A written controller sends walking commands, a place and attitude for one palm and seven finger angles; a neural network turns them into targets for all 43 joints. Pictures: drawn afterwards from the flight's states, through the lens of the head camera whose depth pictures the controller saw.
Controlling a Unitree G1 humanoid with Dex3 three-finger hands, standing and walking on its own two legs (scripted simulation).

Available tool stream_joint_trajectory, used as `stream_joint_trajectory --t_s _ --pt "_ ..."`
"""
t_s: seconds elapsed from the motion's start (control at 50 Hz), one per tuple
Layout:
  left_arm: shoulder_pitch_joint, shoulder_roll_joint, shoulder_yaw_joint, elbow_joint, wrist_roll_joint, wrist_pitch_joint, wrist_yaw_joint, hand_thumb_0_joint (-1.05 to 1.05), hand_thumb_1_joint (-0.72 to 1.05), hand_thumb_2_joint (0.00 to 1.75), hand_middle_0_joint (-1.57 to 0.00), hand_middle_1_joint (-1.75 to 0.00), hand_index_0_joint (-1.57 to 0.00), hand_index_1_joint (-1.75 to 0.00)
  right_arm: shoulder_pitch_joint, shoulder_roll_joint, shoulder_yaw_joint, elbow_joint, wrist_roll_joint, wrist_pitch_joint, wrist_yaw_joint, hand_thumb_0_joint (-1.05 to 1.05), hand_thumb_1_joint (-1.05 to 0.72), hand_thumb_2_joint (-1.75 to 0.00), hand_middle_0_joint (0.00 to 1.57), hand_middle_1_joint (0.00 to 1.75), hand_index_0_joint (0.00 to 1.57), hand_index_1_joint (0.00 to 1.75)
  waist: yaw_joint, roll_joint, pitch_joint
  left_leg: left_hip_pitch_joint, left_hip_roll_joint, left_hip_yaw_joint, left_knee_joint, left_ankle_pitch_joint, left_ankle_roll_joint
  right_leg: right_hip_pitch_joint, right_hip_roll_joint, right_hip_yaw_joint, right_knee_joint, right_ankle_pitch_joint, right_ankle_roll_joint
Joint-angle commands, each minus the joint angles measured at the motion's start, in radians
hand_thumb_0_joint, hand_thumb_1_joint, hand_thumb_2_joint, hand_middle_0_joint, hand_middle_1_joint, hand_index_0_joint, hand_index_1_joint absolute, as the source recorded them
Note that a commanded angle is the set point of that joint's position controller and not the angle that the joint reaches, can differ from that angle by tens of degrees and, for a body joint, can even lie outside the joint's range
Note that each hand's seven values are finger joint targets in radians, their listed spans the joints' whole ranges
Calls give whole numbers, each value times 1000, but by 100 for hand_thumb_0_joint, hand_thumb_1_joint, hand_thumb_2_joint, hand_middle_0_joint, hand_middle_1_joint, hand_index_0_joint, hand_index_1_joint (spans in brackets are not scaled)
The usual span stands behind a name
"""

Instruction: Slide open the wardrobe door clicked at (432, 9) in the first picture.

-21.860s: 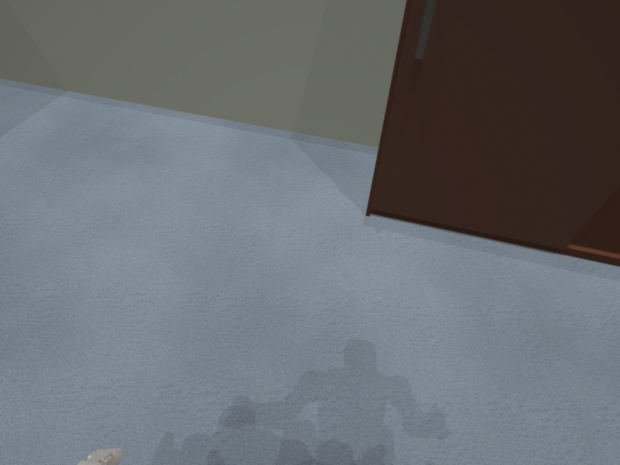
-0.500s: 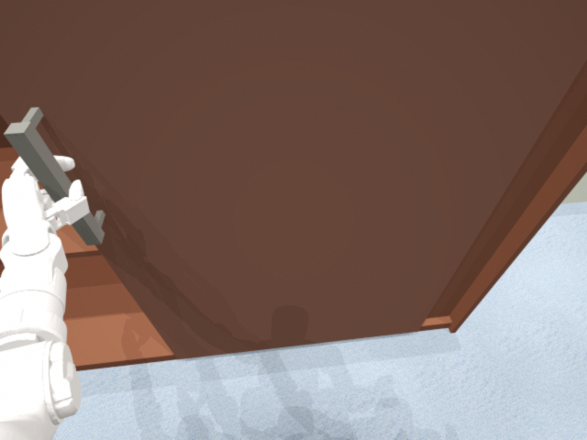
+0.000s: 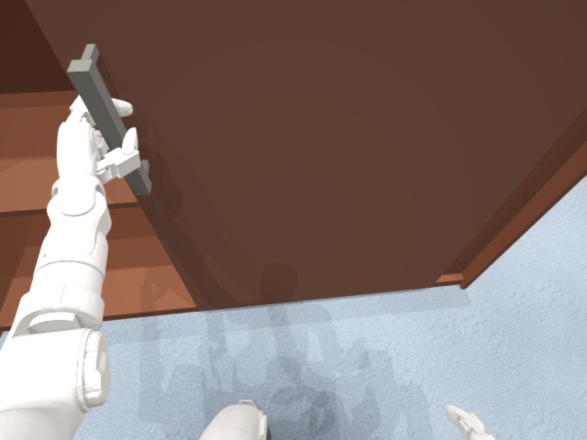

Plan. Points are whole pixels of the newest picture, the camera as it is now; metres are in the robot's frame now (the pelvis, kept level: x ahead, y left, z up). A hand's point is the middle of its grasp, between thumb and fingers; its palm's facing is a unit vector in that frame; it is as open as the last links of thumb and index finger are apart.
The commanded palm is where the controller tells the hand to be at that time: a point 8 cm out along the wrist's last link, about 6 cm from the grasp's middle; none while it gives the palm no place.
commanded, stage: stop walking and hold the door there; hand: left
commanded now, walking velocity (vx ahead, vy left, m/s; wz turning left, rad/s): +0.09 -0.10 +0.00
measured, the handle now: (120, 128) +0.49 +0.28 +0.11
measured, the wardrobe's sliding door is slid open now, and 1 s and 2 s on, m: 0.66 0.66 0.66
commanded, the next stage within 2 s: loosen the grip on the handle in 0.70 s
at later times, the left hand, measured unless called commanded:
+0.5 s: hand (131, 151) +0.45 +0.25 +0.12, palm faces +0.33 -0.92 -0.20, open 6.0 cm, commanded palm +0.41 +0.30 +0.11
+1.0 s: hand (130, 149) +0.45 +0.25 +0.12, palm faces +0.33 -0.92 -0.20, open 7.4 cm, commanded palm +0.41 +0.29 +0.12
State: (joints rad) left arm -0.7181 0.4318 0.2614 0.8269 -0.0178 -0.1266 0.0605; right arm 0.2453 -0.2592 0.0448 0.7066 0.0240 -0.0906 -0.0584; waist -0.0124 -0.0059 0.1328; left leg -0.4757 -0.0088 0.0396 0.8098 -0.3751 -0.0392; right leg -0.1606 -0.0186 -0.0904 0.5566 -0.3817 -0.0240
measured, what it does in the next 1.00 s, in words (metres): steps on the spot: left foot, then right foot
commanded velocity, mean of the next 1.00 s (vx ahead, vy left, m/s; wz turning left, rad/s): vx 0.00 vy -0.01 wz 0.00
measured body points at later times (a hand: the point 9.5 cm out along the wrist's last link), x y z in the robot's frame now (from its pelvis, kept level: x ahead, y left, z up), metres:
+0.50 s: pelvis +0.00 +0.00 +0.00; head +0.05 -0.01 +0.45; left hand +0.42 +0.29 +0.13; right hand +0.08 -0.28 -0.12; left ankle +0.04 +0.12 -0.72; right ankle -0.02 -0.12 -0.73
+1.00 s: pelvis -0.01 -0.02 +0.00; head +0.03 -0.01 +0.45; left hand +0.43 +0.30 +0.13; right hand +0.07 -0.29 -0.10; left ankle +0.03 +0.12 -0.73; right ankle -0.01 -0.12 -0.73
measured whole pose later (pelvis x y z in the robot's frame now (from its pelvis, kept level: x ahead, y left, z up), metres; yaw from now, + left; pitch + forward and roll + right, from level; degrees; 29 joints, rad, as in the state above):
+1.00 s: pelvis -0.01 -0.02 +0.00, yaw -1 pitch +6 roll +0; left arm -0.79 0.52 0.43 1.06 0.08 -0.12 0.01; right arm 0.29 -0.27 -0.01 0.70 -0.02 -0.11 -0.04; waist -0.08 -0.01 -0.02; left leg -0.45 0.07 0.08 0.55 -0.20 -0.01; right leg -0.39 0.00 -0.07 0.58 -0.29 -0.03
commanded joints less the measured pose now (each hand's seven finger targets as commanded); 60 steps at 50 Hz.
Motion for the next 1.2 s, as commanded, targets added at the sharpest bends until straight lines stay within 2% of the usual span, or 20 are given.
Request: stream_joint_trajectory --t_s 0.0,0.02,0.06,0.08,0.16,0.26,0.34,0.4,0.48,0.54,0.58,0.64,0.72,0.76,0.78,0.8,0.82,0.9,1.02,1.18 --pt "-391 280 53 -326 9 -74 15 0 90 90 -45 -140 -45 -140 8 -172 -74 -95 -1 -32 -54 0 -90 -90 20 30 20 30 -34 146 -445 456 135 -67 -335 557 82 -69 -116 8 225 462 6" --pt "-386 255 32 -348 -2 -77 7 0 90 90 -45 -140 -45 -140 -4 -197 -88 -106 3 -27 -53 0 -90 -90 20 30 20 30 -38 350 -472 593 334 -364 -342 788 185 -262 -8 41 433 -41 46" --pt "-345 151 -44 -346 -12 -73 -9 0 90 90 -45 -140 -45 -140 -16 -148 -65 -113 -9 -34 -37 0 -90 -90 20 30 20 30 -40 211 -391 457 411 -546 -478 446 234 -327 20 125 505 -226 39" --pt "-315 301 75 -325 -1 -70 9 0 90 90 -45 -140 -45 -140 -6 -168 -70 -93 -13 -30 -49 0 -90 -90 20 30 20 30 -30 184 -401 438 421 -547 -482 405 239 -343 -3 145 522 -179 43" --pt "-364 240 10 -348 0 -66 5 0 90 90 -45 -140 -45 -140 -14 -167 -70 -97 -3 -18 -56 0 -90 -90 20 30 20 30 -26 254 -437 329 327 -266 -432 373 202 -179 3 79 343 -72 44" --pt "-385 262 19 -238 -6 -60 2 0 90 90 -45 -140 -45 -140 14 -177 -66 -104 3 -17 -55 0 -90 -90 20 30 20 30 -16 264 -438 246 266 -161 -390 265 148 29 30 0 1 -9 36" --pt "-367 370 86 -136 14 -59 13 0 90 90 -45 -140 -45 -140 36 -150 -62 -99 7 -6 -54 0 -90 -90 20 30 20 30 -33 -70 -394 66 91 12 -128 109 24 88 -254 244 -198 199 -74" --pt "-345 382 135 -101 4 -47 22 0 90 90 -45 -140 -45 -140 7 -151 -57 -86 15 -21 -69 0 -90 -90 20 30 20 30 8 -138 -394 -32 73 -25 -11 -64 22 216 -292 232 -104 701 -113" --pt "-314 366 130 -82 6 -38 21 0 90 90 -45 -140 -45 -140 21 -165 -61 -78 12 -10 -85 0 -90 -90 20 30 20 30 5 -130 -396 138 65 25 -259 224 22 210 -238 134 -6 918 -38" --pt "-318 223 14 -86 1 -46 8 0 90 90 -45 -140 -45 -140 25 -182 -76 -84 16 2 -81 0 -90 -90 20 30 20 30 -7 22 -438 378 169 -31 -269 807 70 46 -131 60 68 727 45" --pt "-327 200 -11 -146 3 -65 7 0 90 90 -45 -140 -45 -140 24 -186 -74 -87 11 7 -66 0 -90 -90 20 30 20 30 -18 168 -459 467 268 -172 -271 1065 133 -95 -49 48 121 242 60" --pt "-320 209 -3 -182 7 -83 9 0 90 90 -45 -140 -45 -140 18 -188 -77 -101 1 4 -46 0 -90 -90 20 30 20 30 -7 205 -421 470 299 -189 -307 944 145 -139 -14 42 44 -6 38" --pt "-307 264 23 -185 4 -80 12 0 90 90 -45 -140 -45 -140 11 -192 -77 -123 8 9 -50 0 -90 -90 20 30 20 30 -10 164 -459 329 228 -91 -273 638 83 22 -61 74 -52 359 24" --pt "-307 322 69 -143 3 -70 26 0 90 90 -45 -140 -45 -140 17 -177 -74 -126 18 16 -61 0 -90 -90 20 30 20 30 -15 0 -496 262 168 -21 -204 471 36 76 -153 148 -65 575 -3" --pt "-866 786 407 -211 119 -103 3 0 90 90 -45 -140 -45 -140 68 -170 -159 -143 -8 -32 -19 0 -90 -90 20 30 20 30 35 -92 -443 233 90 78 -304 424 57 101 -83 162 -105 639 12" --pt "-711 410 182 118 131 13 -45 0 78 84 -45 -140 -45 -140 24 -199 -119 -118 -41 -74 -15 0 -90 -90 20 30 20 30 -88 -100 -688 321 1 37 -333 721 104 4 30 53 60 887 -16" --pt "-629 337 160 -2 82 29 -83 0 66 78 -45 -140 -45 -140 122 -201 -144 -114 -27 -93 -7 0 -90 -90 20 30 20 30 -47 42 -768 452 31 16 -259 897 78 -51 15 26 37 741 1" --pt "-421 316 149 -7 125 -69 -53 0 17 55 -45 -140 -45 -140 119 -173 -130 -78 -44 -50 15 0 -90 -90 20 30 20 30 -50 42 -503 304 36 31 -232 548 86 -188 21 44 -37 520 11" --pt "-457 434 199 -8 89 -112 -37 0 -55 20 -42 -137 -42 -137 104 -183 -117 -104 -19 -17 -4 0 -90 -90 20 30 20 30 -50 31 -495 166 21 37 -253 207 98 -181 9 90 -68 230 19" --pt "-462 409 159 -95 51 -103 -32 0 -55 20 -32 -123 -32 -123 119 -180 -111 -96 -8 -12 -27 0 -90 -90 20 30 20 30 -44 83 -493 182 23 25 -274 166 99 -198 20 94 -90 133 15"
